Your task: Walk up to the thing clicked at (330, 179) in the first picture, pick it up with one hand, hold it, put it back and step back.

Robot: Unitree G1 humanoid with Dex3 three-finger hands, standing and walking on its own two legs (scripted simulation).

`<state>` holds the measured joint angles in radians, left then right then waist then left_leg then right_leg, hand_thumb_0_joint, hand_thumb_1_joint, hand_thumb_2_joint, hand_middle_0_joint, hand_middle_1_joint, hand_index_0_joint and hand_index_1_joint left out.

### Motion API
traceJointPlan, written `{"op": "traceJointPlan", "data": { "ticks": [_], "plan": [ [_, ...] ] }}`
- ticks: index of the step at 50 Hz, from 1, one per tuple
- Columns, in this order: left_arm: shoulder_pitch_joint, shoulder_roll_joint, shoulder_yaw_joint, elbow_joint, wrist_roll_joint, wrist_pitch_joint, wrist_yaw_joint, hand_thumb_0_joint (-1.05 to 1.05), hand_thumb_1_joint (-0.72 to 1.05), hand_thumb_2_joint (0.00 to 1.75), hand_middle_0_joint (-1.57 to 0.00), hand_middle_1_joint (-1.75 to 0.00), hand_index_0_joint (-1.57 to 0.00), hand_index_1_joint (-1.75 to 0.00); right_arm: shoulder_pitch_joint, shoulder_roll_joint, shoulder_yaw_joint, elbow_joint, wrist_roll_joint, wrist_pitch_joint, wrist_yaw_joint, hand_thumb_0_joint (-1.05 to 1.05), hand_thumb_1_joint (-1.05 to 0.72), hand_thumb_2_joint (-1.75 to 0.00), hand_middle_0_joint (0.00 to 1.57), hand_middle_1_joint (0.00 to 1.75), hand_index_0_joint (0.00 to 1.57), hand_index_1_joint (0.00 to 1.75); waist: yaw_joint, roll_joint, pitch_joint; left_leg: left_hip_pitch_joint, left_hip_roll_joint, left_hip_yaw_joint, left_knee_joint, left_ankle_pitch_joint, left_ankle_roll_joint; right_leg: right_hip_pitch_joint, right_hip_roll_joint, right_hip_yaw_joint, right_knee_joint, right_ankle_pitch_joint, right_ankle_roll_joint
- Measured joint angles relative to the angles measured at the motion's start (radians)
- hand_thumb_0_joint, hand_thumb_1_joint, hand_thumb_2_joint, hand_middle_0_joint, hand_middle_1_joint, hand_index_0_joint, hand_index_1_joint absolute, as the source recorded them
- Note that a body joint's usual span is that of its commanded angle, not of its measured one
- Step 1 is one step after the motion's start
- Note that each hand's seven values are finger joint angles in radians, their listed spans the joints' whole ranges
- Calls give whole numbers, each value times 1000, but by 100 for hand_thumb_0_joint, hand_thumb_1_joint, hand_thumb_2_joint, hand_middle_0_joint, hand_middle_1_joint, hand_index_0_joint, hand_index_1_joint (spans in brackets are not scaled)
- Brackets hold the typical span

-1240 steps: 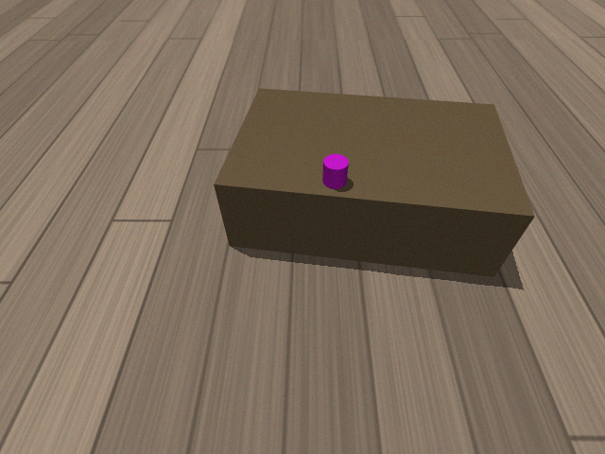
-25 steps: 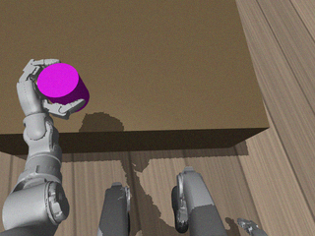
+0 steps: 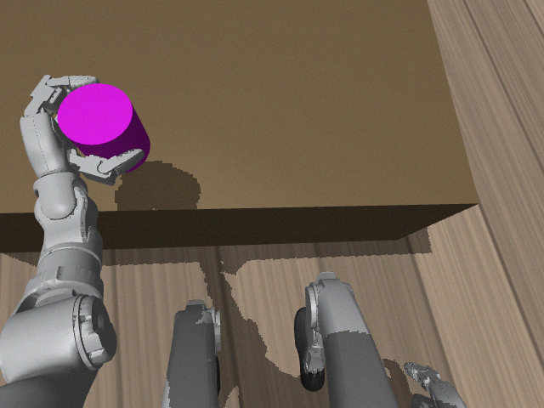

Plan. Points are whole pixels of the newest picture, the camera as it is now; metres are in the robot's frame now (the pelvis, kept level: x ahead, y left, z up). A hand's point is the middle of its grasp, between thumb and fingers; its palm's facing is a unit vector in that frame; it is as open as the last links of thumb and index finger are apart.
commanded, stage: lower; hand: left
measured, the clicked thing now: (108, 131) +0.51 +0.19 -0.01
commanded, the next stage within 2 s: loosen in 1.30 s
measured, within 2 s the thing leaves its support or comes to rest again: rests again in 1.26 s
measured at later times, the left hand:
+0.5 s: hand (110, 149) +0.51 +0.21 -0.08, palm faces +0.26 -0.97 -0.05, open 11.8 cm
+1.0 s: hand (117, 156) +0.52 +0.22 -0.12, palm faces +0.24 -0.97 -0.06, open 11.8 cm
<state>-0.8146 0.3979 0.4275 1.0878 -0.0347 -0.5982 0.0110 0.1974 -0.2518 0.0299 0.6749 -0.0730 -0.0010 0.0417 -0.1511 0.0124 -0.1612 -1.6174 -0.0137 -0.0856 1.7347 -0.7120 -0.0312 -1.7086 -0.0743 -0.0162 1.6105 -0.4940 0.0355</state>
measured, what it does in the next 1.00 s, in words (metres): lowers itself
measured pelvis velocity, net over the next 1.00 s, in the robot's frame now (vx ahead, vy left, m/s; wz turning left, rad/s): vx -0.03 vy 0.01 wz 0.00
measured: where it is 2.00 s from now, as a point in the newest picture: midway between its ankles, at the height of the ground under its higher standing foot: (259, 385)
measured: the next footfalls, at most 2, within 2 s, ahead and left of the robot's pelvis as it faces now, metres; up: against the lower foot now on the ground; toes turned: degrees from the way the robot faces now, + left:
none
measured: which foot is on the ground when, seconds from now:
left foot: down 0.00-1.00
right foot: down 0.00-1.00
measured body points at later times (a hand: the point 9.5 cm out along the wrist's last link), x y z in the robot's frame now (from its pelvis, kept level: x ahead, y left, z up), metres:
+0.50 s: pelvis -0.02 +0.00 -0.07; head +0.20 +0.03 +0.32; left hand +0.49 +0.26 -0.07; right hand +0.04 -0.27 -0.19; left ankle +0.03 +0.13 -0.51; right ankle +0.10 -0.15 -0.51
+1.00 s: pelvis -0.03 +0.01 -0.11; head +0.20 +0.05 +0.28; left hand +0.50 +0.27 -0.11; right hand +0.02 -0.27 -0.22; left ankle +0.03 +0.13 -0.51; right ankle +0.10 -0.15 -0.51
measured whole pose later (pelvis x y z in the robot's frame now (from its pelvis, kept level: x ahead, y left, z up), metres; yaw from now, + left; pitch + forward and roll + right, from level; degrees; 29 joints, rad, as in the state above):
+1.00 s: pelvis -0.03 +0.01 -0.11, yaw +0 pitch +36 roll -4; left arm -1.00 0.52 0.45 1.20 0.04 -0.56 0.02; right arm 0.21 -0.29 0.06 0.65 -0.10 0.02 0.06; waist -0.22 0.02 -0.12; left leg -1.98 -0.06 -0.10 2.09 -0.74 -0.03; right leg -2.06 -0.10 0.01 1.93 -0.50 0.05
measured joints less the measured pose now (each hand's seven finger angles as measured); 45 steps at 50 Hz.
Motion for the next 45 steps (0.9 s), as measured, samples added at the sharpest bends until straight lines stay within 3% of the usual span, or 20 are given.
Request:
{"op": "traceJointPlan", "data": {
  "ticks": [17, 31, 45],
  "plan": [
    [-78, 50, 33, 74, 23, -32, 1, -2, -61, 99, -63, -99, -65, -99, -2, -25, 14, -21, -19, 1, 10, 0, -94, -91, 20, 30, 20, 30, -31, -5, 17, -172, -17, -8, 166, -20, -8, -175, -8, 8, 157, -9, 0],
    [-148, 111, 47, 113, 34, 13, -9, -2, -61, 99, -63, -99, -65, -99, 4, -29, 28, -15, -17, 15, 9, 0, -94, -91, 20, 30, 20, 30, -49, 4, 32, -270, -27, -12, 270, -25, -7, -272, -10, 15, 247, -2, 5],
    [-176, 121, 40, 107, 64, 29, 0, -2, -61, 99, -63, -100, -65, -99, 13, -36, 33, -20, -23, 20, 13, 0, -93, -91, 20, 30, 20, 30, -64, 0, 42, -342, -41, -12, 339, -27, 1, -333, -18, 22, 304, -1, 13]
  ]
}}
